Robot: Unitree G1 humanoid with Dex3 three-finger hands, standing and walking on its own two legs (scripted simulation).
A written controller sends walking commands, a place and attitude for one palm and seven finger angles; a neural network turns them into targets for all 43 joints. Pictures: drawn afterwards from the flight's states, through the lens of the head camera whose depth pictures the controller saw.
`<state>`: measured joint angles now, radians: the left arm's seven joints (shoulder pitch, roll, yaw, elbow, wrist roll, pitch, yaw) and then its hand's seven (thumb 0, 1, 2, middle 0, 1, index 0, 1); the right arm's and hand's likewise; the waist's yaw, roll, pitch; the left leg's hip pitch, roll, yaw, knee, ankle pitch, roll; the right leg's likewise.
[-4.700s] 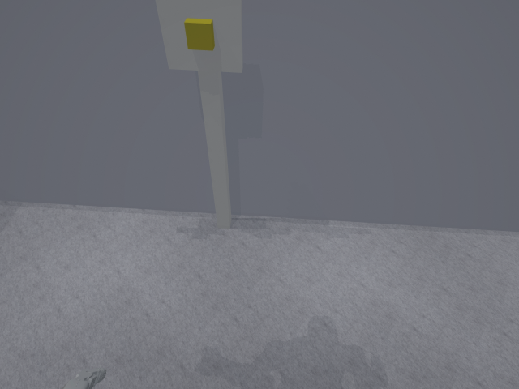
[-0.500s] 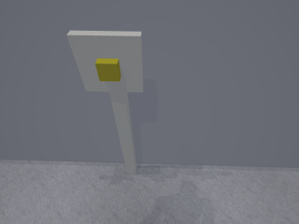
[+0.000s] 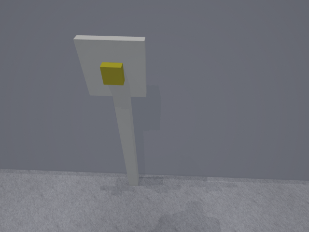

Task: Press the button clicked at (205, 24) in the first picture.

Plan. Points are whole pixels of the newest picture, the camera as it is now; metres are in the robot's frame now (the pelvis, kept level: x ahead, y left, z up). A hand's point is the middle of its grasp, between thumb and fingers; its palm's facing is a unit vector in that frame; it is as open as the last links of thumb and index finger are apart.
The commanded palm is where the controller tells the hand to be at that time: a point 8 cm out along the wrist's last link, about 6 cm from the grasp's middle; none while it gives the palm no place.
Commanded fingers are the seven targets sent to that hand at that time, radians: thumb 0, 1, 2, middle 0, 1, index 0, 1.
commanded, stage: look again from close up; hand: left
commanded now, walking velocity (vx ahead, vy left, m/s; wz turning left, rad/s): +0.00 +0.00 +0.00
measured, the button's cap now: (113, 73) +0.55 +0.17 +0.15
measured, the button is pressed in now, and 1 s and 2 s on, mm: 0 0 0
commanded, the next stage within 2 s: shuffle to correct the standing spot in 0.24 s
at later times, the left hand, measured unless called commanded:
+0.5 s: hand out of the picture +0.01 +0.21 -0.16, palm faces +0.00 -0.96 -0.28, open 7.4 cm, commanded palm none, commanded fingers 0.00 0.90 0.90 -0.20 -0.30 -0.20 -0.30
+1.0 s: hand out of the picture +0.04 +0.14 -0.18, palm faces +0.04 -0.99 -0.15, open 7.4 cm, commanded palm none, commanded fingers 0.00 0.90 0.90 -0.20 -0.30 -0.20 -0.30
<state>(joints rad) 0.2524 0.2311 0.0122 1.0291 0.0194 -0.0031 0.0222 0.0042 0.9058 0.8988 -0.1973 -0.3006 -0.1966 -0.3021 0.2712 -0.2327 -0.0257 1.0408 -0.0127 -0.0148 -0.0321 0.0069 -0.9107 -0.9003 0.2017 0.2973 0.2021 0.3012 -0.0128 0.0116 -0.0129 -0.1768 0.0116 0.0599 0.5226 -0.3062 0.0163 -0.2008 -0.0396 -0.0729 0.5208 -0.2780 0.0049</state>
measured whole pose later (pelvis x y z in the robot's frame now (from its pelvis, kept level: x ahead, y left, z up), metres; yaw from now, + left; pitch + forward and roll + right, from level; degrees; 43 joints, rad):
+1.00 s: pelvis +0.07 -0.01 -0.01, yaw +1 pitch +0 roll -1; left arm 0.34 0.10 0.01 1.08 0.02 -0.03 0.05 0.00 0.90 0.90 -0.20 -0.30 -0.20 -0.30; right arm 0.32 -0.11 -0.01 1.13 0.01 0.00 -0.05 0.01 -0.91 -0.90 0.20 0.30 0.20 0.30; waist -0.01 0.01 0.06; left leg -0.24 0.06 0.09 0.61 -0.33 0.00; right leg -0.15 -0.01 -0.13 0.55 -0.37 -0.02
